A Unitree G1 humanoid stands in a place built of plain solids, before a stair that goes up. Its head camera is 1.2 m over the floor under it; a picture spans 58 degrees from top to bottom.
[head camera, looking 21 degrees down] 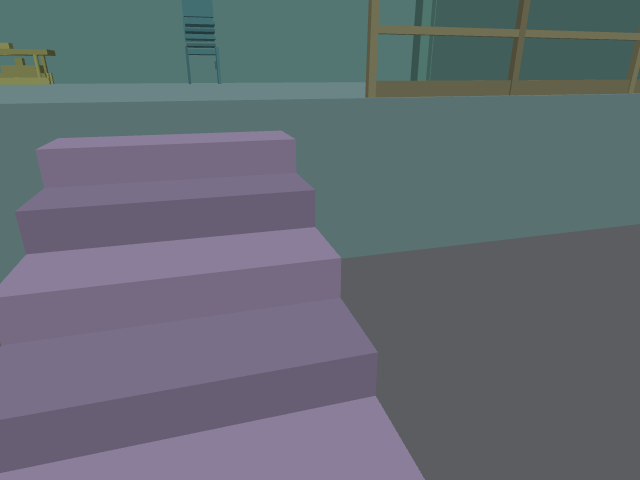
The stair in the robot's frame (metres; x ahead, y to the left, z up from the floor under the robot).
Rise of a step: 0.18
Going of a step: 0.38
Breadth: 1.20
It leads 16 degrees to the left of straight ahead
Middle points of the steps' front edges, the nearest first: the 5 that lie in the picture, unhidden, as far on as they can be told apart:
1.02 0.39 0.35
1.39 0.49 0.53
1.75 0.60 0.71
2.12 0.70 0.88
2.49 0.81 1.06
